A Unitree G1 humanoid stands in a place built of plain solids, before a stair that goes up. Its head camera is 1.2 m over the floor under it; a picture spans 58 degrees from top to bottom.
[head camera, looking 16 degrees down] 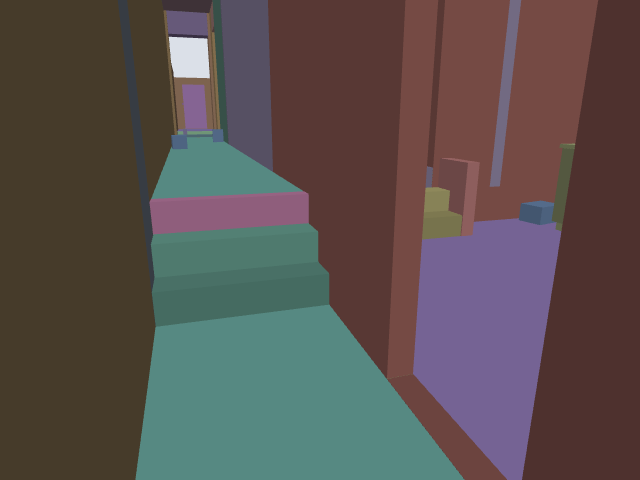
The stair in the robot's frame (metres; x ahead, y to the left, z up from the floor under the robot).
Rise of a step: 0.22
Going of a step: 0.25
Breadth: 1.08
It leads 17 degrees to the left of straight ahead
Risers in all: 3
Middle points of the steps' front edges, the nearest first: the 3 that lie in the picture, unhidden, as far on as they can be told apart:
2.48 0.46 0.22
2.72 0.53 0.44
2.96 0.60 0.66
